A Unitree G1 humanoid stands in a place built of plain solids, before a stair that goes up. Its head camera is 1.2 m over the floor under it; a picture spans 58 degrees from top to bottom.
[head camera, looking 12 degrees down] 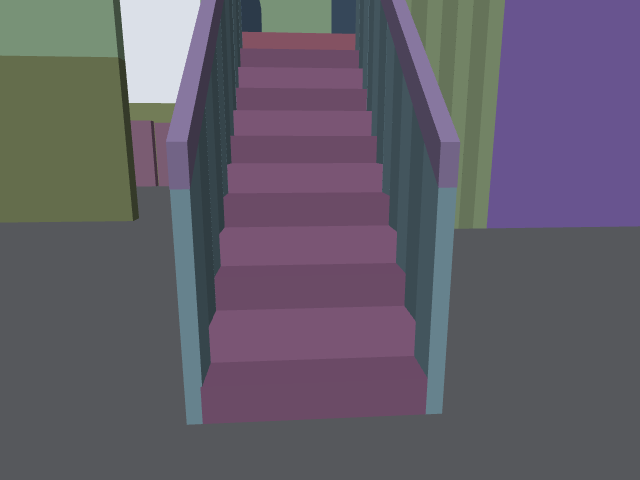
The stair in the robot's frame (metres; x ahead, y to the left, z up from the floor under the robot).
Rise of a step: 0.18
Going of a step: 0.22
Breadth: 1.00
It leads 4 degrees to the left of straight ahead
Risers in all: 12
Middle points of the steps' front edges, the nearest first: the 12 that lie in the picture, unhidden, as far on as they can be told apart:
1.75 0.01 0.18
1.96 0.03 0.37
2.18 0.04 0.55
2.39 0.06 0.73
2.61 0.07 0.92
2.82 0.09 1.10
3.04 0.11 1.28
3.25 0.12 1.46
3.47 0.14 1.65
3.69 0.15 1.83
3.90 0.17 2.01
4.12 0.18 2.20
